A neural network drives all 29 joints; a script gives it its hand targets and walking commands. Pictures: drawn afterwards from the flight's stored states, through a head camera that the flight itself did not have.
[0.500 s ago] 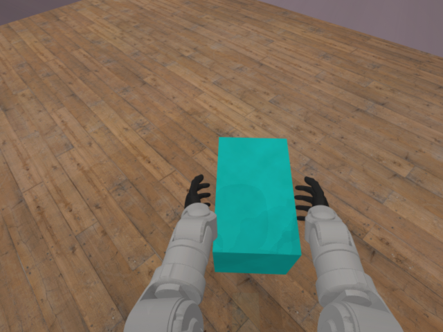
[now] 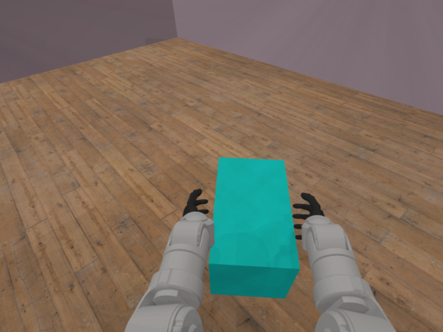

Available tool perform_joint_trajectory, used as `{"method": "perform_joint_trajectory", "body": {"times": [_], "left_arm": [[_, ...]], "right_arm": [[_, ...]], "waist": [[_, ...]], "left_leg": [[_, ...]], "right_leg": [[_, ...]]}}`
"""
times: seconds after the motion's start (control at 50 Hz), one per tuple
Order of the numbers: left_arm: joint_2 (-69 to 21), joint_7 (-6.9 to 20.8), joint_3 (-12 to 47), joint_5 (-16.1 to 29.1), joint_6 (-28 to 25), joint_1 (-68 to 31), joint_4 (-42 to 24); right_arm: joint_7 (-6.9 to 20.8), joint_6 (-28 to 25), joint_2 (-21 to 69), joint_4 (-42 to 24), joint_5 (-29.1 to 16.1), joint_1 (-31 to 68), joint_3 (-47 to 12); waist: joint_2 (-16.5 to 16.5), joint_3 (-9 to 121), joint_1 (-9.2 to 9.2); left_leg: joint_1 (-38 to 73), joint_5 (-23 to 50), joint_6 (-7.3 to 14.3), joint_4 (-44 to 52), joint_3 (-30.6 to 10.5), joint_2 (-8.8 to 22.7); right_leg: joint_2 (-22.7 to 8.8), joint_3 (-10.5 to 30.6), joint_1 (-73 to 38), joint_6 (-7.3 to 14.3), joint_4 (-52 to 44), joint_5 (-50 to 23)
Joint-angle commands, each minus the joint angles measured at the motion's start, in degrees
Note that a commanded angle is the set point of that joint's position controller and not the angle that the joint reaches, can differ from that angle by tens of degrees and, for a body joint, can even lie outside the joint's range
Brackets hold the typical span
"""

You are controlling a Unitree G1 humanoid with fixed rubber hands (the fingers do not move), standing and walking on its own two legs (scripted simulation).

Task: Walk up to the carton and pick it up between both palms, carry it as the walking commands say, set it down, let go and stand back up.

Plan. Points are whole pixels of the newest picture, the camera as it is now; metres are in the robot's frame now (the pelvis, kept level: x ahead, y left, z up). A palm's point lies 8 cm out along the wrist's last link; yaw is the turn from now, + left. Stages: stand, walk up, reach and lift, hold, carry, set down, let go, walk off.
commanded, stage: reach and lift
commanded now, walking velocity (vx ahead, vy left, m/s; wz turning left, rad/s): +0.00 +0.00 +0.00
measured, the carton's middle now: (249, 222) +0.40 -0.02 -0.03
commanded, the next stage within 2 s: hold in 1.36 s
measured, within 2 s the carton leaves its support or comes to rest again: neither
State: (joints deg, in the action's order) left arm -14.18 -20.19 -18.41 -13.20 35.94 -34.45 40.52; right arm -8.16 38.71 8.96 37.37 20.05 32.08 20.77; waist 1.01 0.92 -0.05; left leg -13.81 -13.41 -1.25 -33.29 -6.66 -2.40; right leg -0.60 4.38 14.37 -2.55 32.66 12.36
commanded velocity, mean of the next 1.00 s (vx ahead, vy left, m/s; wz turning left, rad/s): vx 0.00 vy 0.00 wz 0.00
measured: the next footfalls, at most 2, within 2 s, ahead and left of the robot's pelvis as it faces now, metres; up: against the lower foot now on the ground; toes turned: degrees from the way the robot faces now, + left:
none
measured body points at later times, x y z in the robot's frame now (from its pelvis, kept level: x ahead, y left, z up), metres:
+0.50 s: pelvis +0.01 +0.00 +0.00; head -0.04 -0.01 +0.45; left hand +0.34 +0.10 +0.05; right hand +0.34 -0.14 +0.04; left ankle +0.06 +0.13 -0.73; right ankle +0.07 -0.15 -0.73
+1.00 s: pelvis +0.00 -0.01 +0.00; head -0.05 -0.02 +0.45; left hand +0.33 +0.11 +0.05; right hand +0.33 -0.14 +0.05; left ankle +0.06 +0.13 -0.73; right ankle +0.07 -0.15 -0.73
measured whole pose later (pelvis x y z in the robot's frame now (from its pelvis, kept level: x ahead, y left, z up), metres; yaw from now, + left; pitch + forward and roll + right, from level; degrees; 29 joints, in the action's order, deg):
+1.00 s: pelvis +0.00 -0.01 +0.00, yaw +0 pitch -6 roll +1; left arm -14.2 -18.4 -18.4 -14.3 39.3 -30.6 35.2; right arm -8.5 41.2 9.0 37.5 20.0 32.1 15.9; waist 0.9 1.0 -0.1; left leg -12.5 -12.3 -1.5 -31.3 -6.7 -2.3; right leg -0.6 4.4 13.9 -2.1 32.3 12.1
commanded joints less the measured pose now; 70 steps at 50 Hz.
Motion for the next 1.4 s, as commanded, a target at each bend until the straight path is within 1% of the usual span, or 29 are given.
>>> {"method": "perform_joint_trajectory", "body": {"times": [0.0, 0.08, 0.18, 0.3, 0.32, 0.36, 0.38, 0.42, 0.5, 0.52, 0.56, 0.6, 0.64, 0.66, 0.72, 0.76, 0.8, 0.86, 0.92, 0.98, 1.08, 1.1, 1.12, 1.18, 1.28, 1.3, 1.32, 1.34, 1.38], "left_arm": [[-60.7, 32.4, 18.7, 9.2, -0.3, -42.4, 1.5], [-59.6, 31.7, 16.6, 8.6, -0.3, -43.8, 1.6], [-60.2, 30.9, 16.0, 8.7, -0.9, -41.9, 0.6], [-60.9, 30.3, 18.7, 9.5, -0.6, -38.8, -2.4], [-61.2, 30.3, 18.7, 9.6, -0.3, -39.8, -1.8], [-60.5, 30.4, 17.8, 8.7, 0.2, -37.3, -0.8], [-60.4, 30.3, 18.8, 9.0, 0.2, -37.5, -2.0], [-60.0, 30.2, 17.9, 8.3, 0.5, -34.1, -0.8], [-60.9, 30.0, 20.1, 9.7, 0.4, -34.1, -4.6], [-60.8, 29.9, 20.8, 10.0, 0.3, -35.1, -6.3], [-62.2, 30.2, 23.3, 10.8, 0.8, -35.9, -7.5], [-61.7, 30.1, 23.3, 10.8, 0.9, -34.6, -7.3], [-61.5, 30.3, 23.9, 10.9, 1.1, -34.1, -7.5], [-61.2, 30.4, 24.1, 11.1, 1.1, -35.8, -8.2], [-61.8, 30.5, 23.4, 10.5, 1.4, -33.8, -6.9], [-60.8, 30.5, 23.3, 10.3, 1.4, -34.6, -7.4], [-62.1, 30.6, 23.3, 10.3, 1.5, -34.4, -6.4], [-60.9, 30.6, 22.5, 10.0, 1.2, -35.1, -6.8], [-61.7, 30.9, 22.7, 9.7, 1.7, -34.3, -5.2], [-60.4, 31.1, 21.1, 9.3, 1.1, -34.9, -5.1], [-61.2, 31.1, 22.6, 10.1, 1.1, -34.2, -6.9], [-61.7, 31.3, 23.2, 10.2, 1.4, -34.0, -6.4], [-62.1, 31.3, 23.2, 10.5, 1.3, -33.3, -6.7], [-61.4, 31.4, 23.3, 10.2, 1.6, -33.0, -7.3], [-61.8, 31.6, 24.6, 11.2, 1.7, -33.2, -9.4], [-62.8, 31.6, 25.4, 11.4, 2.1, -32.0, -9.3], [-62.3, 31.6, 25.3, 11.4, 2.0, -31.4, -9.4], [-62.4, 31.7, 24.2, 10.6, 2.5, -30.4, -8.0], [-61.4, 31.9, 23.5, 10.1, 2.9, -28.9, -7.2]], "right_arm": [[17.4, -3.4, 66.9, -1.7, -14.6, 45.5, -20.5], [18.0, -3.3, 67.2, 0.0, -15.9, 48.9, -20.9], [18.8, -4.1, 67.3, -1.6, -17.2, 51.3, -23.0], [18.9, -4.1, 68.3, -4.8, -19.2, 48.8, -26.9], [19.0, -3.7, 67.7, -3.6, -18.5, 47.8, -25.4], [18.8, -3.4, 68.3, -4.4, -18.7, 48.6, -26.4], [19.1, -3.3, 68.1, -2.9, -18.5, 45.2, -25.9], [19.0, -3.5, 67.9, -5.3, -19.2, 46.6, -27.2], [19.0, -3.0, 69.6, -5.9, -19.9, 42.9, -28.5], [19.0, -3.0, 70.6, -6.2, -20.4, 43.1, -29.3], [18.9, -3.2, 69.2, -7.0, -19.8, 41.4, -28.6], [18.7, -3.3, 70.2, -7.8, -20.5, 42.3, -29.8], [18.7, -3.1, 70.8, -7.3, -20.4, 40.5, -29.7], [18.8, -3.0, 70.0, -5.8, -19.6, 39.5, -28.4], [18.8, -3.1, 70.1, -7.8, -20.2, 41.4, -29.1], [19.2, -2.9, 70.0, -5.7, -19.3, 40.0, -27.9], [19.2, -3.0, 69.7, -5.5, -19.1, 39.7, -27.1], [19.3, -3.1, 70.5, -5.7, -19.4, 41.8, -27.3], [19.6, -3.2, 69.3, -4.9, -18.6, 40.2, -25.8], [19.8, -3.3, 69.6, -3.9, -18.6, 42.1, -25.3], [20.2, -3.3, 70.4, -4.6, -18.7, 40.0, -26.3], [20.2, -3.6, 69.6, -5.3, -18.9, 40.0, -25.7], [20.1, -3.5, 70.1, -6.5, -19.2, 40.9, -26.9], [20.4, -2.9, 70.2, -4.6, -19.1, 38.5, -26.1], [20.6, -2.6, 71.1, -5.4, -19.2, 37.7, -27.1], [20.6, -2.4, 70.3, -5.8, -19.5, 35.2, -26.9], [20.6, -2.5, 70.7, -7.3, -19.6, 36.7, -27.9], [20.7, -2.2, 70.2, -6.3, -19.2, 36.6, -26.7], [20.6, -2.0, 70.0, -6.0, -18.9, 35.4, -26.7]], "waist": [[-2.6, 18.8, -3.00], [-2.0, 19.4, -0.57], [-3.8, 22.3, 2.22], [-3.4, 26.2, 3.52], [-3.7, 25.4, 2.54], [-4.1, 24.2, 3.92], [-3.0, 24.7, 3.16], [-3.6, 25.0, 4.78], [-4.0, 28.3, 4.44], [-3.0, 29.7, 4.59], [-1.2, 30.3, 2.65], [-2.5, 30.3, 3.66], [-2.7, 30.1, 3.40], [-2.0, 28.8, 2.24], [-1.3, 27.9, 3.09], [-2.5, 27.2, 2.89], [-1.3, 26.7, 2.18], [-2.5, 26.3, 3.47], [-1.2, 25.0, 2.67], [-2.7, 24.6, 3.26], [-3.0, 26.6, 3.16], [-0.6, 26.9, 2.76], [-2.8, 27.6, 3.10], [-1.2, 26.4, 2.76], [-2.5, 28.7, 2.76], [-0.4, 28.3, 1.92], [-2.3, 28.7, 2.65], [-0.4, 26.7, 2.80], [-1.8, 26.1, 2.94]], "left_leg": [[3.2, -4.8, 0.5, 9.4, 4.6, -2.9], [3.3, -6.1, 0.7, 9.3, 5.2, -3.2], [5.4, -3.1, 0.6, 8.6, 5.4, -2.9], [7.4, 4.2, 0.3, 8.0, 5.1, -2.9], [7.4, 2.4, 0.2, 8.1, 5.0, -2.7], [6.1, 2.5, 0.5, 8.5, 5.1, -3.0], [7.3, 3.1, 0.2, 8.6, 5.1, -3.1], [6.3, 4.7, 0.3, 8.7, 5.2, -2.9], [9.0, 10.7, 0.1, 8.2, 4.8, -2.9], [9.3, 10.2, 0.1, 7.9, 4.9, -2.9], [10.0, 11.0, -0.3, 7.9, 4.6, -3.1], [9.3, 11.3, -0.1, 7.7, 4.3, -3.0], [8.9, 10.0, -0.1, 7.8, 4.4, -3.0], [8.3, 9.0, 0.0, 8.3, 4.0, -2.8], [7.9, 7.0, 0.0, 8.1, 4.3, -3.1], [7.7, 6.6, 0.0, 8.5, 4.1, -2.8], [7.8, 5.4, 0.0, 8.7, 4.1, -2.9], [7.0, 3.3, 0.3, 8.7, 4.2, -2.8], [7.4, 2.9, 0.1, 9.2, 4.4, -2.9], [6.4, 0.2, 0.6, 9.3, 4.2, -2.5], [8.5, 3.3, 0.4, 9.2, 4.3, -2.6], [8.4, 2.7, 0.1, 9.2, 4.4, -2.6], [8.4, 3.6, 0.4, 9.1, 4.1, -2.5], [7.6, 2.3, 0.3, 9.7, 4.3, -2.7], [9.2, 4.3, 0.4, 9.4, 4.0, -2.7], [8.9, 6.2, 0.1, 9.5, 3.9, -2.6], [9.3, 6.5, 0.2, 9.2, 4.1, -2.7], [8.2, 4.9, 0.2, 9.8, 4.3, -2.8], [8.3, 5.1, 0.4, 9.7, 4.3, -2.8]], "right_leg": [[5.0, -1.0, -10.5, 1.3, -8.8, 4.7], [4.6, -1.3, -10.1, 1.1, -8.3, 7.7], [4.8, -1.6, -9.8, 1.2, -8.1, 6.0], [5.2, -1.8, -11.0, 1.1, -7.6, -2.1], [5.4, -2.0, -9.5, 1.2, -7.7, 0.1], [5.2, -1.7, -11.0, 0.9, -8.0, -0.6], [5.3, -1.7, -9.7, 1.2, -8.2, -0.6], [5.1, -1.8, -11.8, 0.9, -8.0, -3.0], [5.6, -2.0, -12.1, 1.0, -7.6, -8.9], [5.3, -1.8, -12.9, 1.0, -7.3, -8.7], [5.5, -1.6, -13.1, 1.5, -7.1, -10.2], [5.4, -1.3, -13.5, 1.2, -7.0, -10.3], [5.3, -1.4, -13.7, 1.3, -7.0, -9.4], [5.5, -1.4, -12.9, 1.6, -7.3, -8.3], [5.3, -1.1, -13.1, 1.7, -7.3, -5.9], [5.5, -1.3, -12.3, 1.6, -7.6, -5.4], [5.5, -1.2, -11.7, 1.9, -7.8, -3.7], [5.4, -1.2, -11.9, 1.7, -7.6, -1.4], [5.4, -1.2, -10.7, 2.1, -8.3, -0.9], [5.0, -1.3, -10.2, 1.7, -8.2, 2.4], [5.2, -1.5, -10.7, 1.9, -8.4, -0.3], [5.3, -1.5, -10.7, 2.3, -8.4, -0.3], [5.3, -1.7, -11.3, 2.0, -8.1, -1.0], [5.3, -1.6, -11.7, 2.0, -8.6, -0.1], [5.2, -1.8, -12.2, 2.0, -8.3, -2.2], [5.4, -2.0, -12.3, 2.3, -8.2, -4.4], [5.5, -1.9, -12.5, 1.9, -8.5, -4.4], [5.3, -2.0, -12.4, 2.1, -8.7, -2.9], [5.0, -1.8, -12.6, 1.8, -8.9, -3.4]]}}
